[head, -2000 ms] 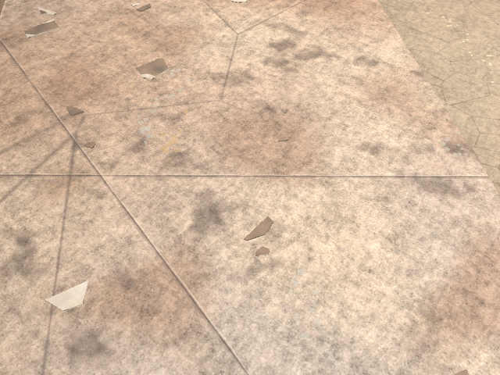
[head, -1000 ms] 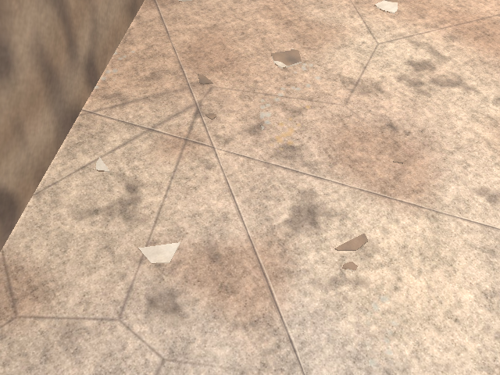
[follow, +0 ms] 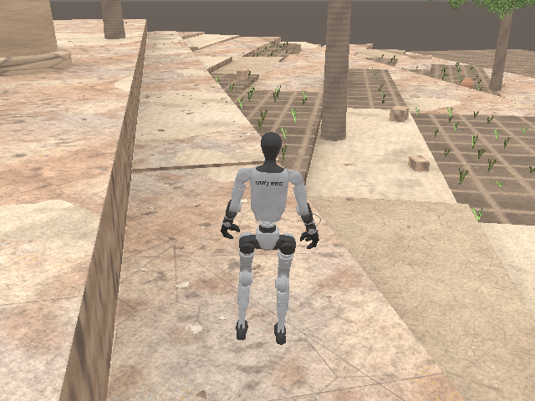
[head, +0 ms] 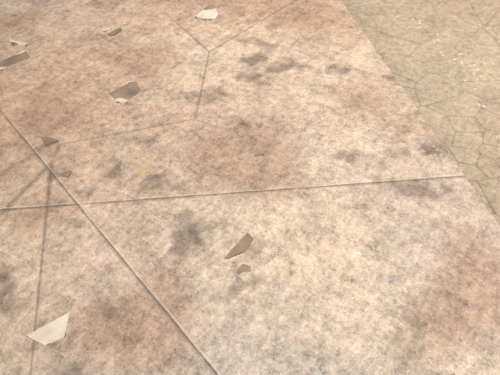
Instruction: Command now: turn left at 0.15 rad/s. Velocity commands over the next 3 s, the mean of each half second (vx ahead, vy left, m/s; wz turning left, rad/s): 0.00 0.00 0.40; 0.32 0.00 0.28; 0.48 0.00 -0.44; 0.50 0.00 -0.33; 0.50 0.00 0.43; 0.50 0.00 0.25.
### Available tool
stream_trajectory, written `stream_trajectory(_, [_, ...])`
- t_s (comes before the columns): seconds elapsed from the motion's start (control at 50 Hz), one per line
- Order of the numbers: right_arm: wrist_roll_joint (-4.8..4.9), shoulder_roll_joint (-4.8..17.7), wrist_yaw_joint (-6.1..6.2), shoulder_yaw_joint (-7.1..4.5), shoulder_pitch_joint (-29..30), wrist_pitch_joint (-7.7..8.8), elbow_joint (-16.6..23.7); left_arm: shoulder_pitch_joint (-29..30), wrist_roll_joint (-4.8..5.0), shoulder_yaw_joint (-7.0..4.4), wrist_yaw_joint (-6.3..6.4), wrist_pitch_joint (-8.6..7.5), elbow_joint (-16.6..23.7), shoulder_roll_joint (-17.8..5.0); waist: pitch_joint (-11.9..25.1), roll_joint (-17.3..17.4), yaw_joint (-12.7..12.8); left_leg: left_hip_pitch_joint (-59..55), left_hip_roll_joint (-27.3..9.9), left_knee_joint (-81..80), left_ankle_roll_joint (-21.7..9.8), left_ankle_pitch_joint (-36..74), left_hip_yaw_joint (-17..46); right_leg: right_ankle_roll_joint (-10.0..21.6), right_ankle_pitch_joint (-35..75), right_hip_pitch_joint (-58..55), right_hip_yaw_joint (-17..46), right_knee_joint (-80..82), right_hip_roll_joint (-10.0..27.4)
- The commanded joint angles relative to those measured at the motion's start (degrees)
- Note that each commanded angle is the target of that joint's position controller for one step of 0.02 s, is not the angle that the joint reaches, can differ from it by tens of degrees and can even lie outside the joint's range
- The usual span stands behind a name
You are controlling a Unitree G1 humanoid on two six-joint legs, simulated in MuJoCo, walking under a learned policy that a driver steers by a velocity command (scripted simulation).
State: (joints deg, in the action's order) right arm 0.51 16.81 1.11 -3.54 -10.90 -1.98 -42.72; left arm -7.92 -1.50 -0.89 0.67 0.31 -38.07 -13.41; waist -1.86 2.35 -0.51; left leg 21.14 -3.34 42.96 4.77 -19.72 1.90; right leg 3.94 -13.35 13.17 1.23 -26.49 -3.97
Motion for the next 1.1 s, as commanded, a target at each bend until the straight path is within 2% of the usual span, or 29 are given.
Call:
stream_trajectory(0.02, [0.5,6.44,-0.08,-1.22,3.02,1.04,4.79,0.37,0.42,-3.2,0.07,-0.31,1.77,-11.25,1.51,-9.71,1.89,-2.3,0.59,-6.25,-1.12,-0.79,-1.4,9.17,7.58,-1.52,12.26,7.53,16.21])
stream_trajectory(0.06, [0.13,6.26,-0.11,-1.05,1.44,1.48,4.64,0.04,1.37,-3.52,0.46,-0.04,0.94,-11.79,1.41,-7.79,0.51,-4.51,1.15,-13.98,-2.55,6.93,-1.96,7.67,11.27,-2.6,11.53,5.05,15.92])
stream_trajectory(0.08, [-0.24,7.33,-0.08,-1.16,1.38,1.66,5.05,-1.45,1.48,-3.69,0.72,-0.12,0.39,-11.71,2.06,-6.03,0.65,-6.0,0.33,-16.02,-3.58,14.62,-0.23,5.79,11.59,-3.15,10.39,3.31,14.8])
stream_trajectory(0.1, [-0.47,10.19,0.1,-1.79,1.36,1.77,5.66,-2.9,0.73,-3.85,0.98,-0.43,0.73,-11.38,3.67,-1.5,2.17,-7.97,-2.18,-13.57,-5.05,28.07,3.19,3.52,9.38,-2.41,7.53,-0.16,11.79])
stream_trajectory(0.12, [0.27,11.39,0.05,-2.46,0.8,1.68,4.97,-2.71,0.18,-3.9,1.2,-0.62,1.55,-10.56,5.04,4.43,3.15,-7.5,-3.26,-13.13,-7.86,29.39,6.63,1.07,6.4,-1.7,2.27,-2.37,7.16])
stream_trajectory(0.14, [0.68,10.25,-0.08,-2.49,0.41,1.65,5.44,-0.4,-0.01,-3.9,1.47,-0.52,1.94,-9.89,5.18,5.98,1.62,-6.52,-4.91,-15.68,-10.18,26.48,10.46,-1.22,3.91,-1.23,-1.89,-6.41,4.22])
stream_trajectory(0.16, [0.38,9.8,0.02,-2.43,-0.14,1.67,5.66,1.83,0.17,-3.9,1.65,-0.26,2.72,-8.61,4.98,8.1,0.7,-7.09,-7.44,-18.21,-12.52,24.56,15.52,-2.68,1.34,1.49,-3.64,-10.33,2.35])
stream_trajectory(0.22, [-0.43,10.27,0.28,-2.58,-0.94,2.36,6.51,3.19,0.89,-3.89,1.19,0.42,4.35,-6.19,4.57,12.31,-0.74,-12.23,-12.64,-22.08,-18.7,26.63,25.39,-3.16,-18.75,11.74,0.13,-20.31,-0.36])
stream_trajectory(0.26, [-0.02,11.5,0.32,-3.13,-0.43,2.8,6.57,2.09,1.57,-4.35,0.61,0.07,4.57,-7.14,5.21,8.15,-0.18,-14.85,-12.77,-21.16,-18.37,29.64,25.24,-3.57,-22.06,15.12,3.02,-22.9,1.64])
stream_trajectory(0.32, [1.48,11.51,0.88,-3.63,3.96,0.47,7.65,-0.99,1.89,-4.19,-0.41,-0.82,3.28,-6.33,7.23,7.2,1.0,-12.59,-7.75,-18.61,-14.27,29.72,20.68,-5.45,-9.56,7.05,0.69,-9.98,0.88])
stream_trajectory(0.36, [1.92,9.97,1.1,-3.29,5.83,-0.84,8.88,-5.96,1.79,-4.86,-1.08,-1.04,1.6,-6.71,8.26,6.63,3.15,-7.33,-4.1,-15.99,-10.8,20.33,18.81,-5.04,2.16,-3.03,-1.4,2.8,0.2])
stream_trajectory(0.38, [1.28,7.11,1.02,-2.6,3.95,-0.86,9.15,-7.26,1.24,-5.91,-0.65,-0.78,1.74,-10.41,7.61,-1.15,2.06,0.01,0.3,-8.42,-7.24,7.43,14.85,-2.59,3.44,-8.72,6.64,6.99,8.26])
stream_trajectory(0.4, [0.52,4.34,1.1,-1.98,1.02,-0.46,9.75,-5.38,0.04,-7.07,-0.31,-0.09,3.08,-16.7,4.75,-18.53,-0.16,12.58,9.75,3.61,-3.29,-13.5,6.55,5.75,9.61,-9.14,24.31,11.35,21.96])
stream_trajectory(0.42, [-0.13,8.96,1.27,-3.36,0.38,0.35,9.83,-5.17,-1.62,-6.38,-0.4,-0.8,4.42,-15.15,5.14,-16.73,0.57,12.95,6.21,17.93,-2.01,-18.45,8.42,12.43,9.41,-4.46,30.54,12.54,28.08])
stream_trajectory(0.44, [0.53,11.41,1.1,-4.45,0.04,0.34,8.39,-2.01,-1.36,-5.32,-0.19,-1.42,5.15,-11.97,2.84,-10.43,-0.79,13.35,4.76,23.7,-1.96,-14.38,9.3,12.05,7.92,-2.44,25.15,12.05,25.88])
stream_trajectory(0.46, [0.73,11.03,1.23,-4.7,-0.97,-0.11,6.78,0.9,-0.49,-4.87,0.02,-1.8,5.36,-10.39,0.94,-7.39,-1.9,13.84,3.99,25.0,-1.5,-10.03,8.6,9.09,6.16,-1.91,18.21,11.3,21.62])
stream_trajectory(0.5, [0.57,8.82,1.11,-4.18,-0.86,-0.47,6.11,-0.43,0.91,-4.61,1.18,-2.23,4.83,-9.77,1.36,-8.04,-0.3,17.19,2.61,26.32,-0.56,-1.43,6.51,6.57,-2.94,-5.87,12.71,13.11,18.1])
stream_trajectory(0.54, [1.06,7.75,0.27,-3.65,1.81,0.1,7.67,-4.6,0.96,-4.55,2.03,-2.41,3.9,-9.77,1.48,-9.45,2.11,19.98,1.87,25.15,0.01,2.48,4.24,6.65,-10.5,-9.53,11.34,15.96,17.79])
stream_trajectory(0.6, [1.02,6.79,-0.27,-3.16,5.59,1.0,9.63,-9.0,0.93,-4.92,2.22,-2.97,2.7,-10.57,0.83,-8.08,4.73,23.95,0.8,19.79,0.51,3.92,3.89,7.21,-12.07,-15.72,10.99,18.09,20.06])
stream_trajectory(0.76, [0.93,2.48,-1.75,-1.22,7.52,3.13,10.85,-11.71,1.59,-5.89,0.33,-4.41,-0.77,-12.03,-2.65,-7.21,5.04,20.37,-1.36,4.34,-1.9,7.69,1.65,8.23,-4.85,-14.68,2.73,21.72,21.47])
stream_trajectory(0.86, [1.04,2.22,-3.01,-0.34,11.49,4.77,11.72,-13.62,3.25,-5.92,-1.17,-4.13,-3.95,-13.45,-3.86,-7.92,5.29,10.73,-0.3,-6.84,-4.57,5.42,-3.21,8.77,2.32,-11.37,0.72,19.55,20.49])
stream_trajectory(0.9, [1.31,3.46,-3.54,-0.72,10.28,5.35,11.65,-13.22,4.01,-6.05,-1.45,-3.61,-4.78,-14.84,-3.13,-8.73,3.28,5.49,0.99,-11.43,-6.02,5.39,-3.88,8.31,5.13,-10.65,2.09,17.09,21.44])
stream_trajectory(0.94, [1.14,6.38,-3.22,-2.51,0.05,5.61,8.17,-11.65,4.17,-5.44,-1.28,-3.34,-5.34,-14.26,2.46,-7.21,-3.07,-12.63,3.74,-17.49,-8.01,10.69,-5.39,5.26,16.12,-4.89,-0.75,6.27,18.64])
stream_trajectory(0.96, [0.73,9.46,-2.43,-4.0,-9.17,5.48,5.85,-10.93,3.39,-4.16,-1.23,-3.7,-5.07,-11.11,9.07,-4.99,-7.42,-26.66,0.01,-16.81,-9.69,10.64,-1.12,2.2,14.58,2.1,-4.3,-7.04,14.56])
stream_trajectory(0.98, [-0.91,14.94,-1.34,-4.79,-16.06,5.27,5.22,-10.5,1.23,-1.87,-1.34,-4.26,-2.01,-4.07,15.46,9.57,-7.96,-42.1,-16.04,-18.87,-14.45,8.04,19.92,-2.25,-15.07,20.55,-6.08,-29.69,7.54])
stream_trajectory(1.0, [-1.57,14.35,-1.36,-4.49,-14.66,5.96,6.21,-12.64,3.55,-2.79,-0.88,-5.03,-1.81,-7.22,17.09,10.19,-7.11,-39.27,-22.22,-25.94,-20.4,-2.07,35.79,-3.26,-21.2,29.39,3.08,-41.83,3.59])
stream_trajectory(1.02, [-0.71,9.81,-1.81,-3.13,-11.38,6.49,6.07,-10.92,4.8,-4.03,-0.82,-5.0,-1.7,-11.25,10.71,6.51,-6.22,-34.18,-20.45,-27.66,-19.36,-4.53,29.12,-2.88,-16.68,32.46,5.97,-45.38,6.78])
stream_trajectory(1.06, [0.04,4.45,-2.37,-1.52,-5.08,7.07,5.56,-9.02,3.95,-4.34,-0.78,-4.39,-2.07,-10.91,3.43,5.5,-2.57,-24.85,-14.6,-30.73,-15.85,0.03,16.57,-2.8,-6.67,31.01,4.73,-43.05,10.33])
stream_trajectory(1.1, [-0.85,2.78,-2.25,-1.33,-2.14,7.92,4.96,-10.32,3.63,-4.38,-1.07,-3.38,-3.08,-9.38,0.76,5.49,0.06,-18.77,-11.42,-33.21,-14.0,11.28,7.93,-3.46,-0.04,26.28,5.25,-40.92,11.48])
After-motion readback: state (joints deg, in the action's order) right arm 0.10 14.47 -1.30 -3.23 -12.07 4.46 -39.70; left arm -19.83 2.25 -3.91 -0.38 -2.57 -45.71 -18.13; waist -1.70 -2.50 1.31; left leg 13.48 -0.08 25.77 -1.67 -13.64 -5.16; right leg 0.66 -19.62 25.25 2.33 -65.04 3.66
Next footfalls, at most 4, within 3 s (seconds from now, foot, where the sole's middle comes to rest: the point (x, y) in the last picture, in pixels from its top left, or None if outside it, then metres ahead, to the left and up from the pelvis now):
0.08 left None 0.03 0.15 -0.78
0.96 left None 0.12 0.22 -0.78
1.48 right None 0.49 0.09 -0.78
1.98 left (172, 283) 0.77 0.30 -0.78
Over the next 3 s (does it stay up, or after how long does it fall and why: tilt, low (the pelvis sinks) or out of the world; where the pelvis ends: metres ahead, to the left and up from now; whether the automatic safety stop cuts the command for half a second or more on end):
stays up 1.12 0.32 -0.01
